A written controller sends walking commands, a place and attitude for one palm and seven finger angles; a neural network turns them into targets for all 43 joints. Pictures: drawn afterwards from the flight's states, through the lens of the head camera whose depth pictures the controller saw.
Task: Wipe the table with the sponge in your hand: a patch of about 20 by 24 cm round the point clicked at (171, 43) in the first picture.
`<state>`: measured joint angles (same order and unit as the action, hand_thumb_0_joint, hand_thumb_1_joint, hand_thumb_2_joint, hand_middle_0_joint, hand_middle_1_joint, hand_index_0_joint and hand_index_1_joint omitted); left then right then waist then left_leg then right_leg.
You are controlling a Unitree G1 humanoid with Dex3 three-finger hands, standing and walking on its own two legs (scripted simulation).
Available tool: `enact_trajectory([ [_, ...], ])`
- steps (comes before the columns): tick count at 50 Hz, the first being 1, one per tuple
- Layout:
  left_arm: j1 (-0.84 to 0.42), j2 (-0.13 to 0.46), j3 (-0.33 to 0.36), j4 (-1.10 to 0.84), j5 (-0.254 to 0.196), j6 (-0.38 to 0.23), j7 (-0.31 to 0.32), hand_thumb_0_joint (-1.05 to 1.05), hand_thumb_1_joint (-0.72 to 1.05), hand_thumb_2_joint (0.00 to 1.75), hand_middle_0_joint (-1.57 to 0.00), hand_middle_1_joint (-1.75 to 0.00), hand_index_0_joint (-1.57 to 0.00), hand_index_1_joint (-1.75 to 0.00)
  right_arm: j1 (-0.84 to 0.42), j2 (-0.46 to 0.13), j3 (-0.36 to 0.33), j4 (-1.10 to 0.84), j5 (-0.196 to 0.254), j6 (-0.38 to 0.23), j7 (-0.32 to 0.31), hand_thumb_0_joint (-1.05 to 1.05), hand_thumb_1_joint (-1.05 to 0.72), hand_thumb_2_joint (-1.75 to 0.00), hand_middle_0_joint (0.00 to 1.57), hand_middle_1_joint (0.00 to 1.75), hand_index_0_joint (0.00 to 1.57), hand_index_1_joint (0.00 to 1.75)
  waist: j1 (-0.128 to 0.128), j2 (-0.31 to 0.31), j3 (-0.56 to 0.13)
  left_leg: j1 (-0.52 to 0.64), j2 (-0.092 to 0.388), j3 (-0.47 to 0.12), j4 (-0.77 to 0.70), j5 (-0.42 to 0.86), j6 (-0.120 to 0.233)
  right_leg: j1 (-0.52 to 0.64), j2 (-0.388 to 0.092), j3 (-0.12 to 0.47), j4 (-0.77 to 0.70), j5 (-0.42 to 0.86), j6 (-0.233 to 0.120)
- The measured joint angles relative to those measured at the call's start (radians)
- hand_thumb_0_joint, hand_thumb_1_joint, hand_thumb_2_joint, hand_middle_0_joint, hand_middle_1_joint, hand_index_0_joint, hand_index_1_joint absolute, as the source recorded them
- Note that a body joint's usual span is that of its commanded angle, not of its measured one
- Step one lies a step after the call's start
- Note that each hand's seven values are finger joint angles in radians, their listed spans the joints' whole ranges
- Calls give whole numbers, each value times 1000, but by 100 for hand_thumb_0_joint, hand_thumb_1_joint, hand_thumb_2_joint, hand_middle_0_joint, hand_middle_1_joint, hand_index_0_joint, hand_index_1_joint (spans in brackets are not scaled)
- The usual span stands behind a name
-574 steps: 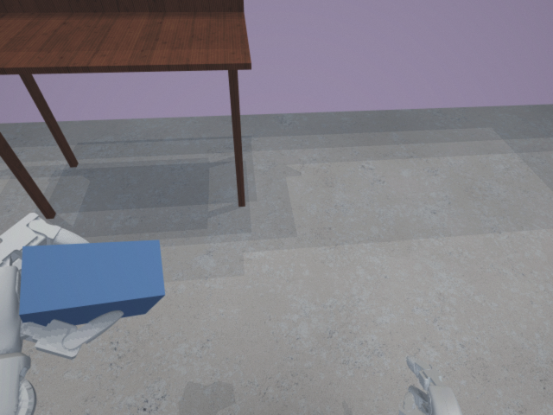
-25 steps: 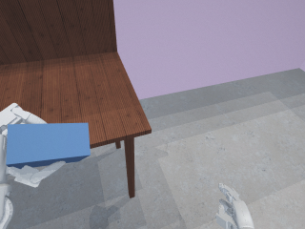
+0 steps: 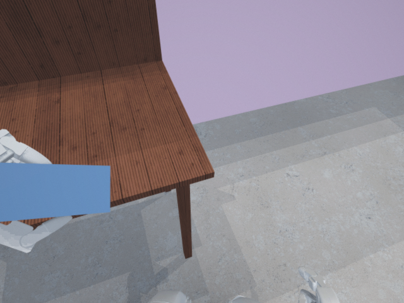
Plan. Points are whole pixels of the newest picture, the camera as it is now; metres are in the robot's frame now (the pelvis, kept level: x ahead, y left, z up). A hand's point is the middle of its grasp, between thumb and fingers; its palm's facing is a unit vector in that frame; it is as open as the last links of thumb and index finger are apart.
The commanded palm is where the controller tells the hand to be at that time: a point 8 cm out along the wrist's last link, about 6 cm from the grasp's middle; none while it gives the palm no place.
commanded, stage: shuffle to correct the standing spot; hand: left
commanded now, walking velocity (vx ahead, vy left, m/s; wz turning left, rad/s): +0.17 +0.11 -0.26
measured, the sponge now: (68, 192) +0.23 +0.21 +0.17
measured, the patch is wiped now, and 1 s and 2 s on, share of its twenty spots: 0.00 0.00 0.00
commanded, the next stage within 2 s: come to a stop and stand still in 0.34 s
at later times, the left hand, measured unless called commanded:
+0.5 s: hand (5, 153) +0.27 +0.30 +0.20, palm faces +0.43 -0.82 -0.38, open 10.1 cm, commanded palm +0.22 +0.34 +0.20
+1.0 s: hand out of the picture +0.32 +0.34 +0.20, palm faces +0.39 -0.79 -0.47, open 10.1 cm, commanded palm +0.25 +0.36 +0.20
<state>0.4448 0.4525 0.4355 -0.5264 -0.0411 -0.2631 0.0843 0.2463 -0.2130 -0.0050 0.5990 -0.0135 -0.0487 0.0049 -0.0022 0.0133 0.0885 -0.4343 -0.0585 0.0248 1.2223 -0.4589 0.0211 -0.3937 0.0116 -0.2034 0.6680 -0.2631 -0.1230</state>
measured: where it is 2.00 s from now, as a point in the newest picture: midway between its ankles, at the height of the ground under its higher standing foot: outside the picture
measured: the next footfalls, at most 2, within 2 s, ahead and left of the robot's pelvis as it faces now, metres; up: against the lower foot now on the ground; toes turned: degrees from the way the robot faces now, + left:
left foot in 0.22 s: +0.15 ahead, +0.20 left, +0.00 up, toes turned +0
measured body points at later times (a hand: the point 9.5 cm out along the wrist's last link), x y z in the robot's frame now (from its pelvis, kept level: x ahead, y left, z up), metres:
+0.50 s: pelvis +0.06 +0.06 +0.02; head +0.07 +0.06 +0.47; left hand +0.24 +0.35 +0.22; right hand +0.21 -0.16 -0.08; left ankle +0.06 +0.19 -0.67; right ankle +0.07 -0.04 -0.71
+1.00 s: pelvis +0.09 +0.08 +0.03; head +0.10 +0.09 +0.48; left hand +0.29 +0.38 +0.22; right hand +0.26 -0.15 -0.05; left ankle +0.11 +0.21 -0.71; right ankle +0.09 -0.01 -0.71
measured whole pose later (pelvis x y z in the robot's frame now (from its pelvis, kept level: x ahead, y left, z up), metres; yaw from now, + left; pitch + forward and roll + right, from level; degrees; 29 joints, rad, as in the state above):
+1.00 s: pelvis +0.09 +0.08 +0.03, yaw -1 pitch +0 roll -1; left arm 0.35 0.43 0.37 -0.40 0.00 -0.16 0.08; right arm 0.22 -0.21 0.00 0.60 0.00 -0.12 -0.06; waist 0.06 0.00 0.03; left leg -0.27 0.05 0.04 0.49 -0.22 0.00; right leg -0.20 0.06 -0.05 0.41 -0.21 -0.04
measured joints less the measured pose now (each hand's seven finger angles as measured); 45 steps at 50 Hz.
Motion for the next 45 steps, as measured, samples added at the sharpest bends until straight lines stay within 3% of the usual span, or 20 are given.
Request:
enact_trajectory([
  [2, -1, -34, 13, 8, 5, 6, 1, -2, -50, 101, -72, -135, -76, -135, -25, -3, -4, 20, -1, 11, 7, 1, -90, -89, 21, 30, 20, 30, 37, -14, -6, -84, 49, -37, 68, 34, -10, -4, 4, 28, -7, 22, 10],
  [5, -27, -93, -18, 17, 15, 27, 13, -2, -50, 101, -72, -135, -75, -135, -32, -2, 6, 28, -5, -2, -9, 1, -90, -89, 21, 30, 20, 30, 63, -59, -33, -102, 121, -46, -109, 101, -8, 1, -21, 66, -42, 43, 27],
  [8, -53, -128, -70, 25, 22, 52, 24, -2, -50, 101, -72, -135, -75, -135, -27, -4, 19, 19, -10, -36, -39, 1, -90, -89, 21, 30, 20, 30, 60, -96, -54, 14, 135, -1, -425, 104, -1, 17, -63, 92, -50, 14, 44],
  [11, -63, -132, -100, 17, 25, 60, 26, -2, -50, 101, -72, -135, -75, -135, -19, -24, 11, -22, -3, -67, -58, 1, -90, -89, 21, 30, 20, 30, 33, -58, -75, 137, 121, 12, -636, 109, 9, 16, -67, 94, -7, -45, 72],
  [14, -79, -77, -70, 40, 19, 45, 30, -2, -50, 101, -72, -135, -75, -135, -37, 8, 5, -34, 15, -73, -61, 1, -90, -89, 20, 30, 20, 30, 7, -68, -61, 142, 103, 14, -601, 184, -38, 7, -54, 148, 89, -139, 103],
  [17, -53, -49, -37, 75, 22, 52, 31, -2, -50, 101, -72, -135, -75, -135, -16, 36, 12, -43, 21, -77, -51, 1, -90, -89, 20, 30, 20, 30, -10, -55, -81, 138, 100, 8, -574, 146, -44, 34, -30, 142, 93, -157, 115],
  [21, -32, -80, -49, 78, 26, 52, 35, -2, -50, 101, -72, -135, -75, -135, 7, 26, 15, -10, 20, -77, -33, 1, -90, -89, 21, 30, 20, 30, 0, -6, -77, 84, 96, -11, -421, 64, -22, 81, -16, 112, 18, -71, 76],
  [24, -33, -117, -78, 58, 25, 46, 40, -2, -50, 101, -72, -135, -75, -135, 9, 8, 15, 38, 18, -63, -20, 1, -90, -89, 21, 30, 20, 30, 29, -17, -60, 7, 68, -1, -241, 29, -16, 106, -37, 122, -24, -71, 82],
  [26, -27, -123, -80, 39, 27, 36, 47, -2, -50, 101, -72, -135, -75, -135, 5, 3, 20, 52, 13, -57, -20, 1, -90, -89, 21, 30, 20, 30, 38, -34, -44, 16, 74, 14, -332, 66, -13, 122, -52, 132, -49, -61, 98],
  [29, -23, -111, -67, 2, 19, 34, 57, -2, -50, 101, -72, -135, -75, -135, -2, -8, 18, 37, 11, -68, -32, 1, -90, -89, 21, 30, 20, 30, 39, -25, -23, 112, 91, 7, -603, 221, -18, 120, -51, 141, -8, -90, 124],
  [33, -76, -64, -39, 33, 15, 55, 56, -2, -50, 101, -72, -135, -75, -135, -52, 48, 5, 39, 12, -76, -39, 1, -90, -89, 21, 30, 20, 30, 33, -79, 8, 148, 57, 38, -619, 180, -18, 98, -42, 209, 82, -175, 130],
  [36, -70, -59, -38, 22, 17, 82, 53, -2, -50, 101, -72, -135, -75, -135, -68, 73, 24, 4, 9, -89, -20, 1, -90, -89, 20, 30, 20, 30, 17, -76, 9, 172, 64, 39, -664, 207, -22, 122, -12, 187, -11, -111, 122],
  [39, -29, -71, -59, -2, 16, 82, 43, -2, -50, 101, -72, -135, -75, -135, -77, 72, 43, -25, 15, -91, -12, 1, -90, -89, 21, 30, 20, 30, 0, -33, -4, 174, 96, 23, -675, 208, -31, 165, 23, 164, -128, -6, 84],
  [45, 51, -77, -86, 7, -11, 94, 37, -2, -50, 102, -72, -135, -75, -135, -69, 42, 39, -28, 22, -66, -39, 1, -90, -89, 21, 30, 20, 30, 2, -4, -62, 170, 115, 21, -715, 223, -36, 181, 45, 164, -215, 27, 71],
])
